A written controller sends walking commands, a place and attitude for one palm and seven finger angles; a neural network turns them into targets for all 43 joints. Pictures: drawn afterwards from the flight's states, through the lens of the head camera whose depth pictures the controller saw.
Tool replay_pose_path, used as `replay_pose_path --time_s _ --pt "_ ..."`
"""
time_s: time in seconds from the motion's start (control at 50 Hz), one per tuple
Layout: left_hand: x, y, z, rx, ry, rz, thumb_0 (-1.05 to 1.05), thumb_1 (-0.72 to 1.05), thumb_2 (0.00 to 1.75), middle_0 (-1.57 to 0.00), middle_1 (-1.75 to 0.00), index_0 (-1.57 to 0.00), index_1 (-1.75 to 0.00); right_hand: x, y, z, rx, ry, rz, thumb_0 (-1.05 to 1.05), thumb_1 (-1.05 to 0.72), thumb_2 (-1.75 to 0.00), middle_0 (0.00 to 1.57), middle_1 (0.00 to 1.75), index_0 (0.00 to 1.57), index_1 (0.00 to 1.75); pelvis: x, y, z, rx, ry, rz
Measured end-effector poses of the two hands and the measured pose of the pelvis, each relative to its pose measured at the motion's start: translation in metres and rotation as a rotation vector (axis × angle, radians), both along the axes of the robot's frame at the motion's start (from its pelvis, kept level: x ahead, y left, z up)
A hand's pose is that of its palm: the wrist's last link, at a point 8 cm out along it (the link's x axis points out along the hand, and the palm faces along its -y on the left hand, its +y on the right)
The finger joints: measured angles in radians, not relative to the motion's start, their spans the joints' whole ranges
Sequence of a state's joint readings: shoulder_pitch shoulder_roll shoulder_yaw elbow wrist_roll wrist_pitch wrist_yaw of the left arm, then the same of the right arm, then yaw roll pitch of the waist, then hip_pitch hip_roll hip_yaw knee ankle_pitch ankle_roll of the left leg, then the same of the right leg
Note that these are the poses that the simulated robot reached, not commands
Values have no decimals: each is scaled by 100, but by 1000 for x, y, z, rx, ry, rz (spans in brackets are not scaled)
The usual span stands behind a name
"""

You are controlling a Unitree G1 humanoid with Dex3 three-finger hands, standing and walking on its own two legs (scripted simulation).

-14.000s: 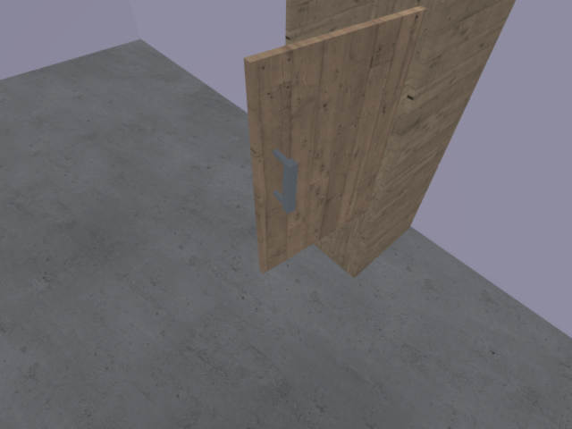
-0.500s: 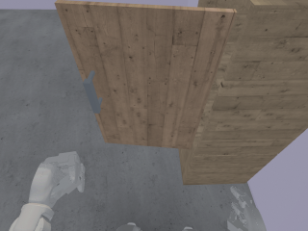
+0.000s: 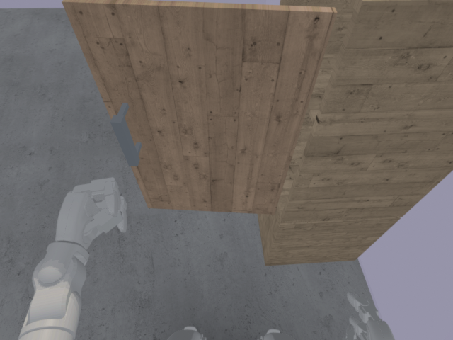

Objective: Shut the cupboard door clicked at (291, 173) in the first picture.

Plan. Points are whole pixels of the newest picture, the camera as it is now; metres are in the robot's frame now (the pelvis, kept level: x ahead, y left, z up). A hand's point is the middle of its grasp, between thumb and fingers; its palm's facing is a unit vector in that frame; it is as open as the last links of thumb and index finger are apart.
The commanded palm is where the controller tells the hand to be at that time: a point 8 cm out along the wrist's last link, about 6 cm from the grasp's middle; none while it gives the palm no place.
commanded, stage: bring the fist close to the handle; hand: left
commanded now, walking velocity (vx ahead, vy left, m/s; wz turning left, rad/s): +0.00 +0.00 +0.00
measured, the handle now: (129, 135) +0.49 +0.22 +0.06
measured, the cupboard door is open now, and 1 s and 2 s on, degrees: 83 83 68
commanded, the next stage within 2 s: push the door shut along its arc in 0.86 s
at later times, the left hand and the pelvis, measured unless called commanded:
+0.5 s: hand (132, 173) +0.39 +0.19 +0.07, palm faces -0.01 -1.00 -0.02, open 3.1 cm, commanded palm +0.37 +0.24 +0.07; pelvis +0.00 +0.00 +0.00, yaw -1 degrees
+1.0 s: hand (137, 171) +0.40 +0.18 +0.07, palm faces +0.00 -1.00 -0.03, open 3.1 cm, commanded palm +0.38 +0.24 +0.07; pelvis +0.00 +0.00 +0.00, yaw -1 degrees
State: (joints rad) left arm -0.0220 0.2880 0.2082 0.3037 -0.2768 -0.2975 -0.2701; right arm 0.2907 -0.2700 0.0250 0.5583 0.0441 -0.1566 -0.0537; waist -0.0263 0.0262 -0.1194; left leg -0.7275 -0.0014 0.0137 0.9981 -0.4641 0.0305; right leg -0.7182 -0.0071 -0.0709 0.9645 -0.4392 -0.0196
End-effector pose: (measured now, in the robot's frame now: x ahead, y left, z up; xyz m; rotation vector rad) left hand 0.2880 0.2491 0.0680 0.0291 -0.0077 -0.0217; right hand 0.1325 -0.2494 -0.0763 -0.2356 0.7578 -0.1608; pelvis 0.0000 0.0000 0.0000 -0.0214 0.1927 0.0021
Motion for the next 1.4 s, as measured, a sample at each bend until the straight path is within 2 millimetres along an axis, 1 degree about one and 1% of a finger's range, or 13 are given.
replay_pose_path --time_s 0.1,0.28,0.38,0.52,0.58,0.66,0.76,0.96,1.04,1.1,1.2,1.28,1.4 --pt "17 -1 -3 1 7 -1 1 90 90 -130 -150 -130 -150 -6 -2 -5 -5 38 -13 2 -90 -90 20 30 20 30 -1 1 0 1 7 -1" --pt "53 -3 0 -2 -2 1 1 90 90 -130 -150 -130 -150 -13 1 -9 5 87 -32 1 -90 -90 20 30 20 30 1 3 0 3 22 -7" --pt "67 -1 1 0 4 11 1 90 90 -130 -150 -130 -150 -21 0 -11 9 119 -48 1 -90 -90 20 30 20 30 2 3 1 3 32 -11" --pt "86 -3 1 -4 4 11 1 90 90 -130 -150 -130 -150 -35 -4 -17 2 184 -69 1 -90 -90 20 30 20 30 3 4 0 1 45 -12" --pt "90 -7 1 -2 3 3 1 90 90 -130 -150 -130 -150 -41 -6 -17 6 205 -86 1 -90 -90 20 30 20 30 4 4 1 2 48 -17" --pt "90 -11 0 -2 10 -1 1 90 90 -130 -150 -130 -150 -49 -7 -18 13 228 -102 1 -90 -90 20 30 20 30 4 4 2 5 47 -21" --pt "88 -14 -3 2 13 15 1 90 90 -130 -150 -130 -150 -53 -8 -19 17 245 -108 1 -90 -90 20 30 20 30 4 2 3 7 45 -23" --pt "88 -10 2 7 -1 20 1 90 90 -130 -150 -130 -150 -47 -11 -18 18 233 -107 1 -90 -90 20 30 20 30 3 -3 3 7 41 -21" --pt "89 -9 0 6 15 14 1 90 90 -130 -150 -130 -150 -43 -13 -17 14 226 -100 1 -90 -90 20 30 20 30 3 -4 3 8 41 -17" --pt "95 -7 -2 8 25 6 1 90 90 -130 -150 -130 -150 -41 -15 -18 4 227 -95 1 -90 -90 20 30 20 30 1 -5 1 7 45 -13" --pt "112 -5 2 6 13 -30 1 90 90 -131 -150 -130 -150 -45 -18 -20 -14 243 -101 1 -90 -90 20 30 20 30 -1 -6 -2 3 59 -10" --pt "121 -3 3 1 21 -56 1 90 90 -131 -150 -131 -150 -54 -19 -23 -18 270 -113 1 -90 -90 20 30 20 30 -2 -5 -4 0 71 -11" --pt "133 0 3 -2 27 -81 1 90 90 -131 -150 -133 -150 -74 -19 -28 -26 332 -127 1 -90 -90 20 30 20 30 -5 -3 -8 -5 89 -7"
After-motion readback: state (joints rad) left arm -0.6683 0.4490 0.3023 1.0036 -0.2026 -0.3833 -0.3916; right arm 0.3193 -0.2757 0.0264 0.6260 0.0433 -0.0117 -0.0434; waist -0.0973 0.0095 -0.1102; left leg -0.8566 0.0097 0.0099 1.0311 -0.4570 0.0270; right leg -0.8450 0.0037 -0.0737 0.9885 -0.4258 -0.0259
